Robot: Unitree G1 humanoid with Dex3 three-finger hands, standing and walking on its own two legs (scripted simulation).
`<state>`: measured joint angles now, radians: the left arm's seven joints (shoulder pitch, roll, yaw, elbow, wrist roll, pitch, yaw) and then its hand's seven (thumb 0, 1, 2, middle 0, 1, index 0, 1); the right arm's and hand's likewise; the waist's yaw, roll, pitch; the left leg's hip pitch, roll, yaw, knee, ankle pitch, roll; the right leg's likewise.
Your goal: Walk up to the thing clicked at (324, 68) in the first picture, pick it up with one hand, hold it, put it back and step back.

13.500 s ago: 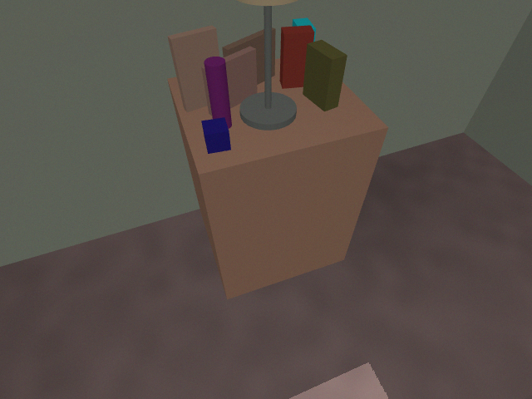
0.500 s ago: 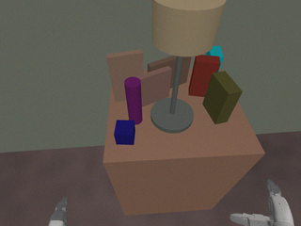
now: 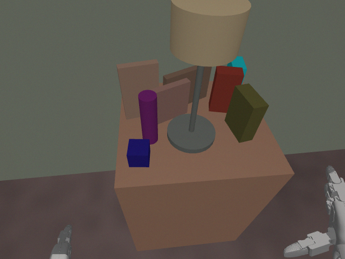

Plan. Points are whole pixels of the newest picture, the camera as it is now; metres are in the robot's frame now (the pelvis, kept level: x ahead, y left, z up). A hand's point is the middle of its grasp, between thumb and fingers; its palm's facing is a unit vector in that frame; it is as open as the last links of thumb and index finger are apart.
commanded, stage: rise first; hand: right
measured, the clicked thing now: (244, 113) +0.54 -0.25 +0.00
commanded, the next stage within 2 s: go down in 1.14 s
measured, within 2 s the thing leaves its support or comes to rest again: neither
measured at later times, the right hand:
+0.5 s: hand (325, 213) +0.17 -0.27 +0.10, palm faces +0.35 +0.84 -0.41, open 17.5 cm
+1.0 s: hand (333, 208) +0.17 -0.26 +0.12, palm faces +0.37 +0.83 -0.42, open 17.5 cm
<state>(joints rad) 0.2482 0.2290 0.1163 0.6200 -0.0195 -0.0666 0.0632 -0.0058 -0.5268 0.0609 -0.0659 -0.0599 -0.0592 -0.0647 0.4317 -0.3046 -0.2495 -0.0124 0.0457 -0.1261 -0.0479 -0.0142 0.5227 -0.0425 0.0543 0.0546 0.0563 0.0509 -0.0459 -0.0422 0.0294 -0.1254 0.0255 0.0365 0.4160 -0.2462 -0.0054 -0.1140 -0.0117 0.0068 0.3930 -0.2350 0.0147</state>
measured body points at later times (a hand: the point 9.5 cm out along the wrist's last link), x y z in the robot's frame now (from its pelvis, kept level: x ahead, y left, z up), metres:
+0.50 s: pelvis -0.01 +0.00 +0.00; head -0.02 +0.02 +0.45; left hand +0.15 +0.25 -0.09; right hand +0.15 -0.31 +0.12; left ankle -0.01 +0.12 -0.74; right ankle -0.01 -0.13 -0.74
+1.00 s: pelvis -0.01 +0.00 +0.00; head -0.02 +0.02 +0.45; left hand +0.15 +0.25 -0.09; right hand +0.15 -0.31 +0.15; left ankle -0.01 +0.12 -0.74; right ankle -0.01 -0.13 -0.74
